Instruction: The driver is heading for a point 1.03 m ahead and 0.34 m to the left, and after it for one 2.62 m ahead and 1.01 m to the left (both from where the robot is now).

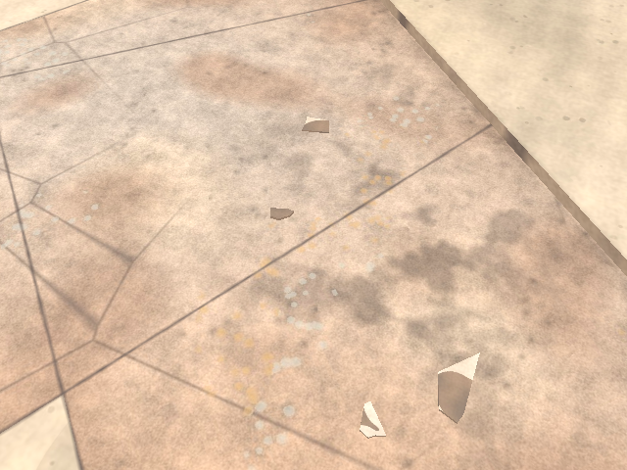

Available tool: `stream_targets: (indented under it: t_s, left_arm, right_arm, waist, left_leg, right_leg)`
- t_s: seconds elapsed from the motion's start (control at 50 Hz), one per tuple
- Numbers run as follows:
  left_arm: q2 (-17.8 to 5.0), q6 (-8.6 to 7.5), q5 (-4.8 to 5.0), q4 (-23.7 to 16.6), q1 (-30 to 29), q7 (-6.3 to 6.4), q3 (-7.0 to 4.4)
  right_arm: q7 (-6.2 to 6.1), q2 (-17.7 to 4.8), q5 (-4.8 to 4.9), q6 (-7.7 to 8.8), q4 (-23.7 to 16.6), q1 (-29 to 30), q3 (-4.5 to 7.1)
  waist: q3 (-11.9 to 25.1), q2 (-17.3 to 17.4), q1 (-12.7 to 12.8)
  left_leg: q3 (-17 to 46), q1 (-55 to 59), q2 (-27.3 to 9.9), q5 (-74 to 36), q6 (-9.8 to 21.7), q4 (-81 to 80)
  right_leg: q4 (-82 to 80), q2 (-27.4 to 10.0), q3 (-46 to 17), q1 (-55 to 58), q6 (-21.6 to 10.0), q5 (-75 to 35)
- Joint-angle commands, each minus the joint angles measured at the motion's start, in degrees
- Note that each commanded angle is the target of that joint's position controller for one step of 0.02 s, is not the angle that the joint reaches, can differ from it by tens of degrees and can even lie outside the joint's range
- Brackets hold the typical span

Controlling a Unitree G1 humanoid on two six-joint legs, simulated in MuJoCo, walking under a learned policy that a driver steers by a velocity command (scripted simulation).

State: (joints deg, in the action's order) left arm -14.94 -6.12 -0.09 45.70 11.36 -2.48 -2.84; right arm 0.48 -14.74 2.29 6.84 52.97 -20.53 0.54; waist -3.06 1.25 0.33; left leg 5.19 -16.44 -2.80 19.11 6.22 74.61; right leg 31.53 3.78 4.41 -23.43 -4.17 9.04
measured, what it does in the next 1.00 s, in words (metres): walks ahead, turning left: left foot, then right foot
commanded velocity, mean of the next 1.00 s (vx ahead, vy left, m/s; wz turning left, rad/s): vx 0.99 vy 0.00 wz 0.69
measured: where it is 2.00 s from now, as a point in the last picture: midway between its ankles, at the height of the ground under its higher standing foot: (61, 110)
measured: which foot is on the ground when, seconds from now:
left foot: up 0.00-0.36, down 0.38-0.84, up 0.86-1.00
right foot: down 0.00-0.38, up 0.40-0.80, down 0.82-1.00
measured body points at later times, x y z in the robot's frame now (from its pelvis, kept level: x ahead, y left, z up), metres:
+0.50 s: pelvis +0.46 +0.08 +0.00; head +0.49 +0.09 +0.44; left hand +0.54 +0.36 -0.11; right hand +0.62 -0.17 -0.12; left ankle +0.54 +0.13 -0.72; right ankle +0.34 -0.12 -0.59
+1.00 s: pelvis +0.90 +0.18 +0.01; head +0.90 +0.20 +0.46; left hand +0.79 +0.47 -0.09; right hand +1.19 +0.06 -0.08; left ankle +0.79 +0.22 -0.61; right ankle +1.00 +0.09 -0.72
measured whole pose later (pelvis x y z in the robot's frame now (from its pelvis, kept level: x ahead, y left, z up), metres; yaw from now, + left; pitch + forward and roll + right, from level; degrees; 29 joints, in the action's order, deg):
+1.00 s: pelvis +0.90 +0.18 +0.01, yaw +43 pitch -1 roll -4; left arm -17.0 -6.5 -0.4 39.3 15.2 -0.1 -4.4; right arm 0.2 -18.5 2.2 1.4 39.1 -14.5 3.4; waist -2.5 2.4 1.6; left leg 2.6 -29.9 -1.9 19.3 4.1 76.8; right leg 26.4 2.1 2.6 -12.9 0.1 13.3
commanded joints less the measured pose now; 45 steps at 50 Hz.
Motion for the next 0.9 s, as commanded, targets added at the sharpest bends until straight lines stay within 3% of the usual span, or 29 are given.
stream_targets:
  t_s: [0.02,0.06,0.12,0.2,0.26,0.28,0.32,0.34,0.36,0.38,0.4,0.42,0.44,0.46,0.48,0.5,0.54,0.58,0.62,0.66,0.7,0.76,0.78,0.8,0.82,0.84,0.86,0.88,0.9]
  left_arm:
    - [-1.34,-1.18,-1.27,0.02,3.13,-0.35,-0.18]
    - [-2.25,-1.33,0.49,1.07,2.08,-0.25,-0.18]
    - [-5.36,-2.19,0.15,1.94,3.95,0.82,-0.77]
    - [-6.65,-3.19,0.12,3.23,10.13,2.03,-0.55]
    - [-7.84,-1.96,0.21,4.61,13.77,2.41,-0.55]
    - [-9.15,-1.23,-0.12,4.28,13.25,2.47,-0.75]
    - [-11.90,0.46,-1.83,3.10,12.31,3.01,-1.44]
    - [-13.12,1.58,-2.59,2.43,11.14,3.47,-1.83]
    - [-13.93,2.53,-2.79,1.21,8.15,3.90,-2.03]
    - [-13.39,2.47,-2.27,-0.14,6.41,4.46,-1.84]
    - [-1.00,-0.07,-1.81,-3.11,14.41,2.85,1.41]
    - [-5.21,-3.64,0.83,-4.98,12.55,1.67,1.71]
    - [-8.59,-5.01,2.82,-7.42,3.30,1.50,0.83]
    - [-7.47,-5.49,2.46,-9.71,-1.49,1.91,1.20]
    - [-6.68,-5.32,0.96,-9.70,-2.53,2.41,1.18]
    - [-6.36,-4.67,-0.01,-9.41,-0.69,2.47,0.98]
    - [-6.51,-3.24,-0.93,-9.48,0.21,2.39,0.47]
    - [-5.95,-2.45,-1.47,-11.28,-3.55,2.67,0.56]
    - [-4.08,-2.46,-1.59,-14.49,-11.65,2.79,1.09]
    - [-2.62,-2.64,-1.20,-16.41,-16.21,2.55,1.22]
    - [-4.30,-2.91,0.14,-17.55,-17.81,2.47,0.12]
    - [-7.48,-3.44,2.03,-18.75,-19.02,2.57,-1.49]
    - [-8.92,-3.73,2.42,-18.53,-17.15,2.61,-2.28]
    - [-10.91,-4.01,2.64,-17.30,-10.41,2.83,-3.57]
    - [-11.95,-3.59,2.97,-15.60,1.58,3.30,-4.37]
    - [-14.40,-2.57,2.68,-13.70,15.02,3.98,-4.50]
    - [-17.68,-2.67,0.33,-11.66,15.01,2.45,-4.77]
    - [-10.39,-1.98,-0.06,-13.96,10.64,2.29,-3.75]
    - [-7.32,-1.23,0.17,-13.65,9.04,2.77,-3.05]
  right_arm:
    - [0.38,-2.42,0.03,0.51,-6.13,0.53,0.79]
    - [0.05,-0.97,-0.44,-1.43,-6.63,0.77,0.35]
    - [-0.72,-3.21,-1.45,-1.97,-9.62,8.85,0.32]
    - [0.91,-2.60,-0.96,-0.79,-12.31,18.31,0.20]
    - [2.47,-2.80,-0.20,-0.48,-15.00,23.67,0.43]
    - [3.18,-3.37,-0.07,-0.28,-15.78,23.91,0.72]
    - [3.98,-6.68,0.20,-0.50,-16.66,20.99,2.32]
    - [3.94,-8.72,0.59,-1.14,-15.90,14.49,3.47]
    - [3.54,-12.10,0.55,-2.05,-12.95,1.44,5.14]
    - [2.59,-15.64,0.55,-3.12,-10.21,-10.70,6.74]
    - [2.18,-21.19,0.20,-3.40,-11.40,-9.19,8.18]
    - [2.10,-15.64,-1.20,-2.68,-12.23,-8.62,6.86]
    - [1.79,-11.62,-2.36,-1.96,-12.05,-9.45,6.11]
    - [2.42,-10.16,-2.85,-1.10,-11.78,-6.78,5.53]
    - [2.63,-8.45,-2.61,-0.42,-12.43,-3.26,5.04]
    - [2.28,-8.14,-2.66,-0.39,-13.54,0.32,4.80]
    - [1.61,-7.63,-1.23,-0.97,-14.28,2.45,4.68]
    - [0.57,-7.16,-0.29,-1.13,-14.11,0.96,4.40]
    - [-0.69,-7.70,-0.36,-1.48,-13.76,-0.17,4.49]
    - [-1.07,-8.20,-0.39,-2.01,-13.09,-1.48,4.74]
    - [-1.08,-8.80,0.23,-2.09,-12.15,-3.10,5.16]
    - [-1.67,-8.02,0.88,-2.41,-11.07,-3.64,5.52]
    - [-1.84,-8.17,0.63,-2.81,-10.89,-3.41,5.79]
    - [-1.67,-8.61,0.02,-3.22,-11.21,-2.44,6.02]
    - [-1.03,-8.02,-1.59,-3.59,-12.60,-0.02,5.45]
    - [-0.49,-2.31,-3.70,-3.64,-14.42,-0.52,3.44]
    - [-0.22,0.98,1.55,-2.91,-17.25,-11.01,1.65]
    - [-1.18,-4.68,2.66,-3.64,-14.94,-7.63,1.99]
    - [-1.09,-8.17,0.88,-3.92,-16.06,0.48,2.68]
  waist:
    - [4.30,-3.12,-2.14]
    - [-0.60,-4.62,-4.45]
    - [-5.70,-3.93,-2.89]
    - [-5.66,-0.58,1.78]
    - [-6.64,-0.82,3.37]
    - [-5.91,-2.01,2.68]
    - [-0.71,-6.03,-0.51]
    - [3.36,-8.95,-4.58]
    - [9.32,-10.60,-10.94]
    - [14.19,-6.63,-15.95]
    - [18.56,21.28,-6.18]
    - [28.66,13.31,-7.35]
    - [19.58,7.09,-8.85]
    - [11.45,-3.10,-5.90]
    - [9.00,-6.03,-3.04]
    - [6.47,-5.60,0.13]
    - [2.59,-3.58,2.27]
    - [-0.69,-3.35,1.45]
    - [-3.57,-1.13,-1.35]
    - [-3.18,1.38,-3.95]
    - [-1.41,2.76,-5.34]
    - [-1.13,4.52,-4.86]
    - [0.09,4.96,-3.41]
    - [4.82,5.19,0.44]
    - [14.14,5.60,7.09]
    - [24.52,-2.01,10.40]
    - [31.93,-35.53,2.36]
    - [22.92,-24.62,4.90]
    - [14.07,-14.39,6.85]
  left_leg:
    - [2.61,-19.16,-6.37,-4.05,0.27,1.98]
    - [1.41,-20.03,-8.35,-3.12,-1.79,-1.97]
    - [-0.46,-25.85,-8.71,-15.48,-4.73,-12.45]
    - [-5.10,-19.07,-4.38,-36.42,-3.39,-31.10]
    - [-6.62,-21.51,-1.61,-37.34,-1.77,-40.11]
    - [-8.01,-20.95,-0.09,-35.43,-1.04,-41.87]
    - [-12.93,-16.76,5.30,-26.29,0.84,-39.69]
    - [-14.33,-11.46,7.47,-19.84,2.14,-37.06]
    - [-13.46,1.28,8.39,-15.81,3.98,-35.45]
    - [-6.06,20.22,6.23,-12.01,5.29,-36.68]
    - [25.83,42.83,-8.40,0.57,18.92,-42.87]
    - [50.43,48.68,-13.00,23.71,21.37,-57.94]
    - [45.95,42.50,-10.95,21.43,15.31,-60.77]
    - [40.13,31.06,-8.74,12.50,12.99,-61.40]
    - [34.79,23.14,-6.69,5.33,12.76,-60.74]
    - [29.47,15.47,-3.36,-0.13,12.65,-61.29]
    - [23.70,7.96,-0.09,-5.96,12.72,-62.77]
    - [20.48,1.23,1.08,-9.79,12.56,-63.87]
    - [17.57,-4.92,3.50,-12.38,11.17,-64.19]
    - [15.91,-9.30,5.39,-11.03,8.07,-63.31]
    - [18.85,-8.51,4.72,-7.31,6.36,-62.16]
    - [23.26,2.75,2.40,-9.50,4.79,-55.71]
    - [23.80,6.18,1.47,-15.81,4.09,-52.19]
    - [22.71,8.70,2.36,-26.28,2.72,-44.22]
    - [19.92,6.65,3.47,-31.44,0.89,-30.83]
    - [14.79,-5.33,6.45,-10.55,-0.04,-10.86]
    - [9.65,-25.35,10.06,13.03,-2.03,6.57]
    - [7.08,-31.51,3.32,7.33,-2.35,10.64]
    - [4.11,-32.92,2.25,3.34,-2.53,10.52]
  right_leg:
    - [-21.12,-14.89,-25.64,14.13,-10.33,15.01]
    - [-25.16,-14.56,-20.96,5.87,-10.45,14.75]
    - [-28.60,-13.03,-12.19,3.27,-9.51,5.17]
    - [-30.97,-11.43,-0.23,7.04,-5.23,-3.83]
    - [-30.28,-13.59,3.23,21.17,-3.14,-10.79]
    - [-27.96,-14.52,4.18,25.73,-2.50,-20.23]
    - [-17.77,-15.93,5.64,34.40,-0.65,-52.64]
    - [-7.12,-16.53,6.18,36.60,-0.25,-67.13]
    - [8.25,-16.66,5.95,33.12,0.16,-72.74]
    - [27.64,-14.30,5.61,19.00,1.70,-62.68]
    - [57.91,0.02,0.70,-11.94,7.00,7.52]
    - [62.33,1.27,-13.73,-20.92,3.41,15.92]
    - [57.59,-2.12,-14.69,-22.90,0.14,12.79]
    - [51.25,-3.86,-14.12,-21.29,-0.63,10.72]
    - [45.86,-5.67,-14.10,-18.25,-0.58,10.02]
    - [42.30,-6.89,-14.34,-13.79,0.21,9.15]
    - [36.12,-7.92,-13.00,-11.77,2.61,8.78]
    - [27.58,-8.07,-10.93,-11.01,5.09,6.07]
    - [15.51,-6.32,-8.92,-8.55,6.79,-4.41]
    - [5.22,-3.54,-7.45,-1.50,7.33,-14.79]
    - [0.15,-1.70,-8.60,4.57,7.88,-19.16]
    - [-5.71,-2.35,-11.98,3.49,7.48,-15.16]
    - [-6.13,-2.36,-11.74,4.96,6.73,-12.30]
    - [-5.69,-2.10,-10.68,11.86,5.37,-9.74]
    - [-1.61,-5.79,-11.29,25.65,3.36,-5.73]
    - [3.07,-15.87,-22.35,45.47,1.55,7.57]
    - [-11.94,-30.34,-60.58,57.96,-9.28,34.09]
    - [-15.54,-27.52,-59.70,51.44,-6.90,45.63]
    - [-15.15,-24.64,-47.55,43.48,-4.52,35.92]
Next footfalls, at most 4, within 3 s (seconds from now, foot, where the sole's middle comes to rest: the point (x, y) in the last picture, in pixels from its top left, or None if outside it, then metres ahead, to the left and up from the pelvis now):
0.38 left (261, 410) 0.58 0.14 -0.76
0.82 right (282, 244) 1.03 0.11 -0.76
1.30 left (96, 215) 1.12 0.62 -0.76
1.78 right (99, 104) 1.59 0.72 -0.76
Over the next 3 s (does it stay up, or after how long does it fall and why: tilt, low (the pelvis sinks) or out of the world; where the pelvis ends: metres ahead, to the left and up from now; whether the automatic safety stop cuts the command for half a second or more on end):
stays up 2.42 0.83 0.01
